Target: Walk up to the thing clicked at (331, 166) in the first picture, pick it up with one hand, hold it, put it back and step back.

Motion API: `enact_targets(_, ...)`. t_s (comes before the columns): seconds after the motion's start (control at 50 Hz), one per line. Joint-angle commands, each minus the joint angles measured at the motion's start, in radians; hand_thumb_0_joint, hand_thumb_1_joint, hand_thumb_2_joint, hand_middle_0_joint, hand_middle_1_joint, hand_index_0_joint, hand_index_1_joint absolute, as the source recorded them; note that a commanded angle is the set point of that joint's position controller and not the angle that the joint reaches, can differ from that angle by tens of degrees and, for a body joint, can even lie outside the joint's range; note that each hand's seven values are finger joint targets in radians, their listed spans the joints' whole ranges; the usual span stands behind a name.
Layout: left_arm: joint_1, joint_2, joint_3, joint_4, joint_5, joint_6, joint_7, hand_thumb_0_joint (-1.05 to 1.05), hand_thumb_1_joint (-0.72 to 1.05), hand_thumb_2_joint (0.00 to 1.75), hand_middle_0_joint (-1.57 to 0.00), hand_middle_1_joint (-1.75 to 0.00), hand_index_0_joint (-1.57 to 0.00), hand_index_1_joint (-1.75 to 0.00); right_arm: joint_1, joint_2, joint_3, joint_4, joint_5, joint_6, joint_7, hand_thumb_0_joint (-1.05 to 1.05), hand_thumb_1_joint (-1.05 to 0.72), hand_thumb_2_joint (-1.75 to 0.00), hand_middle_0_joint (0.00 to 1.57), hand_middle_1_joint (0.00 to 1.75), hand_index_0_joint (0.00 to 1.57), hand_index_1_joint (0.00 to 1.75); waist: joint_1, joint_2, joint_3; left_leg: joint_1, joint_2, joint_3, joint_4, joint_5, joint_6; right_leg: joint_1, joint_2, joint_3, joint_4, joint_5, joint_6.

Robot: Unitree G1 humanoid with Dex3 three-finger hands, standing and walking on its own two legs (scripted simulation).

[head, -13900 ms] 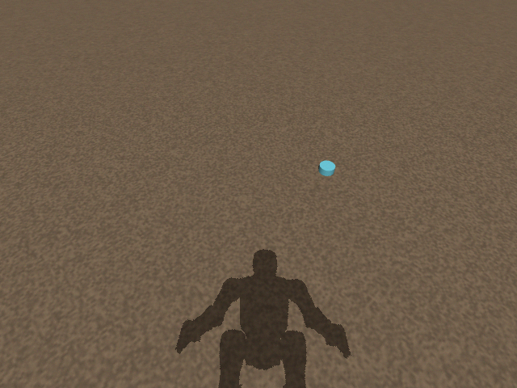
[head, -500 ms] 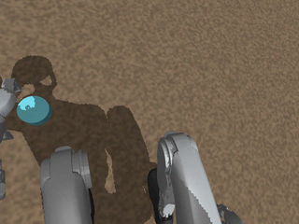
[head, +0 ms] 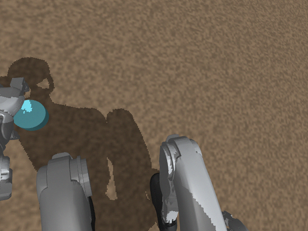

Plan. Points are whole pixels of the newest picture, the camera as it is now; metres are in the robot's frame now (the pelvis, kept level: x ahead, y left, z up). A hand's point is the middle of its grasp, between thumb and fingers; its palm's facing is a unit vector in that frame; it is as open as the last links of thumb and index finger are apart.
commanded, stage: approach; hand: left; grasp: from above
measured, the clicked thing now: (31, 115) +0.47 +0.30 -0.29
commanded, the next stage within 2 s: close in in 0.30 s
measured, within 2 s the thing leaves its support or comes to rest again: neither
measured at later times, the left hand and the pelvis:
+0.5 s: hand (3, 117) +0.43 +0.33 -0.18, palm faces -0.50 -0.11 -0.86, open 14.1 cm; pelvis +0.00 +0.00 -0.01, yaw -1 degrees
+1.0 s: hand (31, 118) +0.45 +0.28 -0.24, palm faces -0.41 -0.05 -0.91, open 14.1 cm; pelvis +0.00 +0.01 -0.02, yaw -3 degrees
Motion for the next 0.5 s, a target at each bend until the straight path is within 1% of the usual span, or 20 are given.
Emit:
enact_targets(0.0,-0.357,0.182,0.014,-0.089,0.003,-0.009,0.072,0.0,-0.54,1.0,-0.07,-1.09,-0.08,-1.08,0.221,-0.274,-0.061,-0.01,-0.004,-0.017,-0.011,0.0,-0.9,-0.89,0.2,0.3,0.2,0.3,-0.061,0.312,-0.583,0.5,-0.017,0.103,-0.245,0.126,0.037,0.253,0.038,-0.129,-0.238,0.185,-0.081)
enact_targets(0.02,-0.351,0.213,0.037,-0.117,0.014,-0.007,0.086,0.0,-0.54,1.01,-0.07,-1.08,-0.08,-1.07,0.221,-0.275,-0.058,-0.015,-0.007,-0.017,-0.01,0.0,-0.9,-0.89,0.2,0.3,0.2,0.3,-0.038,0.34,-0.63,0.531,-0.018,0.106,-0.253,0.154,0.033,0.278,0.04,-0.127,-0.233,0.206,-0.083)
enact_targets(0.06,-0.332,0.218,0.052,-0.064,0.025,0.014,0.111,0.0,-0.52,0.99,-0.07,-1.09,-0.08,-1.08,0.215,-0.269,-0.049,-0.024,-0.013,-0.019,-0.001,0.0,-0.9,-0.89,0.2,0.3,0.2,0.3,-0.043,0.358,-0.634,0.533,-0.015,0.113,-0.244,0.177,0.032,0.289,0.044,-0.124,-0.217,0.234,-0.084)
enact_targets(0.08,-0.341,0.255,0.086,-0.09,0.03,0.022,0.128,0.0,-0.53,1.0,-0.07,-1.08,-0.08,-1.07,0.215,-0.277,-0.045,-0.025,-0.016,-0.019,0.0,0.0,-0.9,-0.89,0.2,0.3,0.2,0.3,-0.031,0.373,-0.652,0.543,-0.02,0.117,-0.251,0.194,0.031,0.298,0.039,-0.127,-0.213,0.249,-0.083)
enact_targets(0.1,-0.294,0.258,0.095,-0.048,0.039,0.039,0.138,0.0,-0.54,0.99,-0.06,-1.08,-0.07,-1.07,0.21,-0.272,-0.043,-0.036,-0.019,-0.018,0.005,0.0,-0.9,-0.89,0.2,0.3,0.2,0.3,-0.025,0.379,-0.655,0.542,-0.018,0.121,-0.247,0.2,0.033,0.308,0.041,-0.124,-0.21,0.259,-0.085)
enact_targets(0.12,-0.304,0.272,0.112,-0.075,0.03,0.049,0.149,0.0,-0.54,1.0,-0.07,-1.07,-0.08,-1.06,0.207,-0.275,-0.039,-0.044,-0.022,-0.016,0.007,0.0,-0.9,-0.9,0.2,0.3,0.2,0.3,-0.021,0.373,-0.671,0.539,-0.015,0.126,-0.237,0.22,0.038,0.328,0.045,-0.119,-0.218,0.284,-0.079)
enact_targets(0.16,-0.298,0.262,0.103,-0.051,0.028,0.078,0.163,0.0,-0.55,1.01,-0.07,-1.07,-0.07,-1.06,0.19,-0.268,-0.031,-0.048,-0.023,-0.019,0.019,0.0,-0.9,-0.89,0.2,0.3,0.2,0.3,-0.029,0.378,-0.656,0.513,-0.015,0.134,-0.227,0.218,0.042,0.338,0.047,-0.11,-0.21,0.294,-0.081)
enact_targets(0.18,-0.309,0.298,0.121,-0.081,0.022,0.086,0.169,0.0,-0.54,0.99,-0.06,-1.07,-0.07,-1.06,0.184,-0.273,-0.028,-0.051,-0.024,-0.021,0.022,0.0,-0.9,-0.9,0.2,0.3,0.2,0.3,-0.02,0.364,-0.672,0.495,-0.015,0.136,-0.221,0.213,0.048,0.352,0.05,-0.104,-0.218,0.293,-0.077)
enact_targets(0.2,-0.262,0.335,0.161,-0.118,0.012,0.099,0.17,0.0,-0.55,1.02,-0.07,-1.06,-0.07,-1.06,0.18,-0.279,-0.036,-0.055,-0.013,-0.016,0.021,0.0,-0.9,-0.9,0.2,0.3,0.2,0.3,0.023,0.379,-0.708,0.509,-0.017,0.144,-0.231,0.231,0.049,0.385,0.049,-0.094,-0.225,0.305,-0.078)
enact_targets(0.22,-0.235,0.336,0.159,-0.079,0.001,0.112,0.164,0.0,-0.54,1.02,-0.08,-1.06,-0.08,-1.05,0.176,-0.277,-0.035,-0.06,-0.008,-0.017,0.023,0.0,-0.9,-0.9,0.2,0.3,0.2,0.3,0.022,0.359,-0.695,0.484,-0.015,0.147,-0.222,0.219,0.052,0.384,0.048,-0.09,-0.219,0.29,-0.077)
enact_targets(0.26,-0.234,0.345,0.161,-0.096,-0.025,0.122,0.144,0.0,-0.55,1.02,-0.07,-1.05,-0.07,-1.05,0.172,-0.278,-0.036,-0.059,-0.009,-0.014,0.026,0.0,-0.9,-0.9,0.2,0.3,0.2,0.3,0.019,0.316,-0.689,0.428,-0.013,0.145,-0.216,0.192,0.061,0.405,0.052,-0.081,-0.232,0.26,-0.072)
enact_targets(0.3,-0.239,0.311,0.123,-0.072,-0.044,0.128,0.102,0.0,-0.55,1.0,-0.06,-1.04,-0.07,-1.04,0.173,-0.276,-0.038,-0.059,-0.003,-0.017,0.028,0.0,-0.9,-0.89,0.2,0.3,0.2,0.3,-0.013,0.255,-0.627,0.376,-0.012,0.138,-0.197,0.154,0.071,0.39,0.054,-0.077,-0.24,0.232,-0.066)
enact_targets(0.32,-0.259,0.327,0.126,-0.117,-0.056,0.121,0.082,0.0,-0.56,1.02,-0.07,-1.05,-0.07,-1.05,0.178,-0.28,-0.043,-0.053,0.001,-0.017,0.025,0.0,-0.9,-0.9,0.2,0.3,0.2,0.3,-0.007,0.252,-0.648,0.373,-0.014,0.134,-0.201,0.143,0.072,0.401,0.051,-0.074,-0.245,0.217,-0.067)
enact_targets(0.36,-0.246,0.306,0.115,-0.092,-0.086,0.106,0.035,0.0,-0.56,1.01,-0.07,-1.06,-0.07,-1.06,0.176,-0.276,-0.047,-0.055,0.0,-0.022,0.024,0.0,-0.9,-0.9,0.2,0.3,0.2,0.3,-0.02,0.224,-0.607,0.352,-0.012,0.118,-0.203,0.106,0.07,0.388,0.052,-0.075,-0.244,0.163,-0.07)
enact_targets(0.38,-0.239,0.317,0.12,-0.111,-0.091,0.09,0.017,0.0,-0.56,1.03,-0.07,-1.06,-0.07,-1.06,0.169,-0.287,-0.05,-0.067,-0.004,-0.022,0.02,0.0,-0.9,-0.9,0.2,0.3,0.2,0.3,-0.018,0.211,-0.615,0.347,-0.013,0.115,-0.204,0.09,0.069,0.395,0.051,-0.079,-0.254,0.138,-0.07)
enact_targets(0.4,-0.231,0.326,0.137,-0.091,-0.092,0.077,0.0,0.0,-0.55,0.99,-0.06,-1.04,-0.07,-1.03,0.182,-0.3,-0.056,-0.065,-0.007,-0.019,0.014,0.0,-0.9,-0.9,0.2,0.3,0.2,0.3,-0.032,0.198,-0.602,0.349,-0.015,0.109,-0.211,0.067,0.065,0.386,0.048,-0.094,-0.257,0.114,-0.073)
enact_targets(0.42,-0.237,0.292,0.118,-0.085,-0.088,0.062,-0.025,0.0,-0.55,0.98,-0.06,-1.04,-0.07,-1.03,0.196,-0.3,-0.059,-0.061,-0.008,-0.02,0.012,0.0,-0.9,-0.9,0.2,0.3,0.2,0.3,-0.054,0.203,-0.561,0.359,-0.017,0.107,-0.214,0.065,0.061,0.365,0.044,-0.104,-0.253,0.118,-0.073)
enact_targets(0.44,-0.266,0.216,0.059,-0.098,-0.09,0.039,-0.051,0.0,-0.55,0.98,-0.06,-1.05,-0.07,-1.04,0.182,-0.282,-0.054,-0.061,-0.008,-0.019,0.012,0.0,-0.9,-0.9,0.2,0.3,0.2,0.3,-0.063,0.213,-0.559,0.356,-0.016,0.099,-0.212,0.051,0.054,0.348,0.051,-0.102,-0.253,0.096,-0.079)
enact_targets(0.46,-0.287,0.178,0.032,-0.126,-0.09,0.014,-0.062,0.0,-0.55,0.98,-0.06,-1.05,-0.07,-1.04,0.203,-0.285,-0.057,-0.04,-0.009,-0.017,0.009,0.0,-0.9,-0.9,0.2,0.3,0.2,0.3,-0.073,0.222,-0.557,0.388,-0.018,0.093,-0.223,0.051,0.049,0.327,0.049,-0.123,-0.254,0.108,-0.08)
enact_targets(0.48,-0.283,0.173,0.011,-0.114,-0.083,-0.005,-0.071,0.0,-0.54,0.97,-0.06,-1.07,-0.08,-1.05,0.21,-0.284,-0.058,-0.024,-0.004,-0.017,0.006,0.0,-0.9,-0.9,0.2,0.3,0.2,0.3,-0.076,0.23,-0.519,0.386,-0.017,0.089,-0.216,0.042,0.047,0.3,0.05,-0.127,-0.252,0.102,-0.081)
